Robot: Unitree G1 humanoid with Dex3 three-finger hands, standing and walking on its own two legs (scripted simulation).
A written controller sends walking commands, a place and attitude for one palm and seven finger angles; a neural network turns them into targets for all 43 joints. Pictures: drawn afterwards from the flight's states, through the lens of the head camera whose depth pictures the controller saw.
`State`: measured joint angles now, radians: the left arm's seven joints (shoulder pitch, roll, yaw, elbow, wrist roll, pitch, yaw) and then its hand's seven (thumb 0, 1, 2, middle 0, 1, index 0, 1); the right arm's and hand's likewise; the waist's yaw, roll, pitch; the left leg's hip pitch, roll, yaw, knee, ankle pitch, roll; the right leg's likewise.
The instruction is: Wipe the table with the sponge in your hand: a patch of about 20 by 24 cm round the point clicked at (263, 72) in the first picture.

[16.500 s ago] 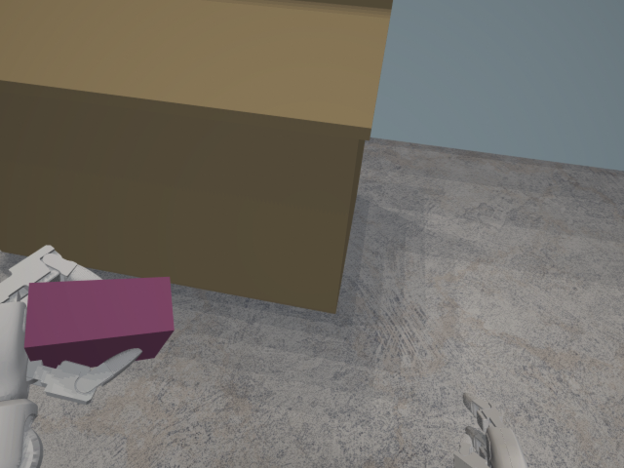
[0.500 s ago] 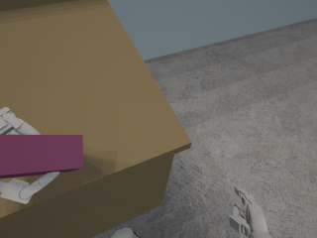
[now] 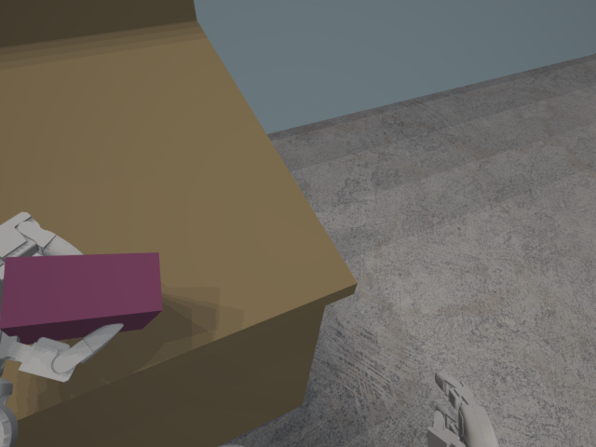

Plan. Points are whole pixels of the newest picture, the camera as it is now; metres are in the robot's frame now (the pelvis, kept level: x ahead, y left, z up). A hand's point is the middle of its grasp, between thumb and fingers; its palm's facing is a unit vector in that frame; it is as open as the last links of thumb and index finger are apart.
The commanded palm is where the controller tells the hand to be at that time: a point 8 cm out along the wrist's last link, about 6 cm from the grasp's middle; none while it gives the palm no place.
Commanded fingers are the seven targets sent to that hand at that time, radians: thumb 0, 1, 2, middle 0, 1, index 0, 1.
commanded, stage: shuffle to correct the standing spot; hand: left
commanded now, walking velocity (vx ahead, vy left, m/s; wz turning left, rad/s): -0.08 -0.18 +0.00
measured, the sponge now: (108, 298) +0.23 +0.20 +0.15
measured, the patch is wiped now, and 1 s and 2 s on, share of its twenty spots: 0.00 0.00 0.00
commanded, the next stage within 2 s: come to a stop and stand still in 0.26 s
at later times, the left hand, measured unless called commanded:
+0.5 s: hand (48, 311) +0.21 +0.24 +0.17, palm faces +0.34 -0.84 -0.43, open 9.4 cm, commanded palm +0.15 +0.28 +0.18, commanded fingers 0.00 0.10 1.30 -1.20 -1.60 -1.20 -1.60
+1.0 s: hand (17, 291) +0.22 +0.27 +0.17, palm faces +0.35 -0.85 -0.40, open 9.4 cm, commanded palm +0.16 +0.31 +0.18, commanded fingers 0.00 0.10 1.30 -1.20 -1.60 -1.20 -1.60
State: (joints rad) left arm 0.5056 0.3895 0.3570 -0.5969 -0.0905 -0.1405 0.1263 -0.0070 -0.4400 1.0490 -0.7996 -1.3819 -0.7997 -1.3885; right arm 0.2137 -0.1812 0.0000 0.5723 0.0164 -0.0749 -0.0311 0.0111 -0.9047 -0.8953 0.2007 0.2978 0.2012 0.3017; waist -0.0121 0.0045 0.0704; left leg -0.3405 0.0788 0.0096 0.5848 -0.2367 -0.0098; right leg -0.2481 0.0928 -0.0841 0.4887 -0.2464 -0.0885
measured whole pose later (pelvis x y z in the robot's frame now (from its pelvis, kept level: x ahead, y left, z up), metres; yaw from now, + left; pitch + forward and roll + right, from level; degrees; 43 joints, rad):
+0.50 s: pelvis -0.01 +0.00 +0.00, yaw +0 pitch +1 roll -1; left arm 0.54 0.41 0.38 -0.61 -0.10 -0.17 0.14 -0.01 -0.44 1.05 -0.80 -1.38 -0.80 -1.39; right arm 0.16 -0.20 -0.02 0.56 0.04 -0.06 -0.05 0.01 -0.91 -0.90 0.20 0.30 0.20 0.30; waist 0.00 0.01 0.10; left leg -0.36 0.06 0.00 0.62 -0.31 0.00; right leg -0.28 0.08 -0.08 0.50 -0.24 -0.08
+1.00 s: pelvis +0.00 +0.03 +0.01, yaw +0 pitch +0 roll -1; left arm 0.50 0.40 0.35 -0.56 -0.07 -0.14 0.14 -0.01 -0.44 1.05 -0.80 -1.38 -0.80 -1.39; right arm 0.17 -0.17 0.02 0.55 0.02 -0.08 -0.04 0.01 -0.91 -0.90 0.20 0.30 0.20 0.30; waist 0.00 -0.01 0.08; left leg -0.23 0.01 0.02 0.46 -0.22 0.02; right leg -0.18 0.04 -0.06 0.38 -0.20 -0.03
